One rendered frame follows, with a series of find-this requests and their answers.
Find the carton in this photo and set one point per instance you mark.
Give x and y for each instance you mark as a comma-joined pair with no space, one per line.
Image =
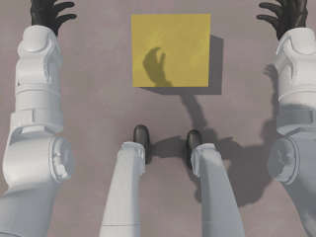
170,50

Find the robot left forearm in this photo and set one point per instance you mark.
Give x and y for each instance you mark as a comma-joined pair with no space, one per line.
37,88

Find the left robot hand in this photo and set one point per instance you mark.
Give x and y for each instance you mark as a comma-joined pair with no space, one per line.
44,13

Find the left robot thigh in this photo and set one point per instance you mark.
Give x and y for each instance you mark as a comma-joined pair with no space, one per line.
121,215

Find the robot left upper arm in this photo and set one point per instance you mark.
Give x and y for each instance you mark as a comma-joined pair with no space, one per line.
34,170

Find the right robot thigh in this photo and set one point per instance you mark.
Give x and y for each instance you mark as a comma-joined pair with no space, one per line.
220,216

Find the robot right upper arm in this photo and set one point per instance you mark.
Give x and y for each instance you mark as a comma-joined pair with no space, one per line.
292,162

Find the right robot hand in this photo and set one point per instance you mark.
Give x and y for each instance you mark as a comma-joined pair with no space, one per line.
290,14

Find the robot right forearm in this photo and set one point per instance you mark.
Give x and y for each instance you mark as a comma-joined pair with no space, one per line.
295,63

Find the robot thigh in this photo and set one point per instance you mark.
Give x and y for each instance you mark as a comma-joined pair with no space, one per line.
220,216
121,215

